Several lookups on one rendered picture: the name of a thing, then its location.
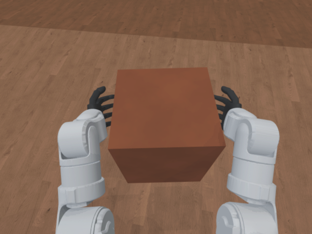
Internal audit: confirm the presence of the left robot upper arm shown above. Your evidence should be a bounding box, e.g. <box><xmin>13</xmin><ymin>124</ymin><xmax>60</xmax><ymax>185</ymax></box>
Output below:
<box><xmin>57</xmin><ymin>206</ymin><xmax>115</xmax><ymax>234</ymax></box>

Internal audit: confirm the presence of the right robot forearm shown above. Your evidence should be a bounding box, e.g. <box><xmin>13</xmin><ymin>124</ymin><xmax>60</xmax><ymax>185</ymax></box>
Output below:
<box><xmin>223</xmin><ymin>108</ymin><xmax>280</xmax><ymax>232</ymax></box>

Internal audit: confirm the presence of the left robot forearm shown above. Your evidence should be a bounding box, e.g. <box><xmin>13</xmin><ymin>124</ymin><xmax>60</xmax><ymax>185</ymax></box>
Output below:
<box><xmin>56</xmin><ymin>109</ymin><xmax>108</xmax><ymax>234</ymax></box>

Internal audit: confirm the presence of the right robot upper arm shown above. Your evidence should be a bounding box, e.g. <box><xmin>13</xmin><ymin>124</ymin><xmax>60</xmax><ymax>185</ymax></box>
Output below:
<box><xmin>216</xmin><ymin>202</ymin><xmax>278</xmax><ymax>234</ymax></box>

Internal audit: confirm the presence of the robot left hand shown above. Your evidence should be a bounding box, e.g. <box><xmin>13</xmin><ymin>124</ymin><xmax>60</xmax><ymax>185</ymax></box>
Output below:
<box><xmin>87</xmin><ymin>86</ymin><xmax>115</xmax><ymax>127</ymax></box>

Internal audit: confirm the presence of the carton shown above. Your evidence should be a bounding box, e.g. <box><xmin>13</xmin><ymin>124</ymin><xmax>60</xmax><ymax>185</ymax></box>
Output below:
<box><xmin>108</xmin><ymin>67</ymin><xmax>226</xmax><ymax>183</ymax></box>

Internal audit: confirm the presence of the robot right hand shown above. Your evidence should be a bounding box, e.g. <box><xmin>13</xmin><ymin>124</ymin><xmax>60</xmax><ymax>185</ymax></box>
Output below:
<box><xmin>214</xmin><ymin>86</ymin><xmax>242</xmax><ymax>130</ymax></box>

